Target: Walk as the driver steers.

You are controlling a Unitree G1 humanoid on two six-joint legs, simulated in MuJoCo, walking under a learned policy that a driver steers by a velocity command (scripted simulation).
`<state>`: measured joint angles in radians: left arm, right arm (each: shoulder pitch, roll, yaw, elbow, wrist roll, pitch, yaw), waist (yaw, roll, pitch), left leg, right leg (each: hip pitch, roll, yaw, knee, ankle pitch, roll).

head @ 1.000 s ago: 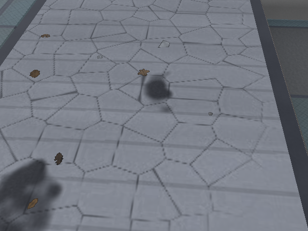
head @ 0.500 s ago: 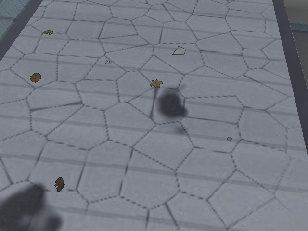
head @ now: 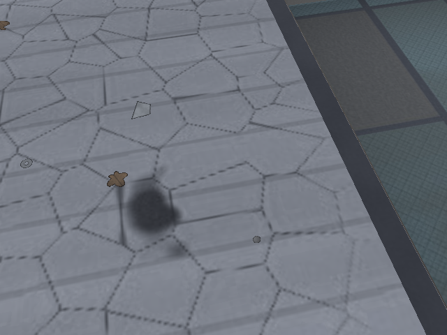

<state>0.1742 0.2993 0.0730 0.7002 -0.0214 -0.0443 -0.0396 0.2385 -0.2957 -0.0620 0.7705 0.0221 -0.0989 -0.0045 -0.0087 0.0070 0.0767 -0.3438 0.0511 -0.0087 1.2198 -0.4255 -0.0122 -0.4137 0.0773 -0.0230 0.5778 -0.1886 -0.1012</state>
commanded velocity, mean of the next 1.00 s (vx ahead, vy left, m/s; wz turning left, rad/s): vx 0.50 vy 0.00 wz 0.22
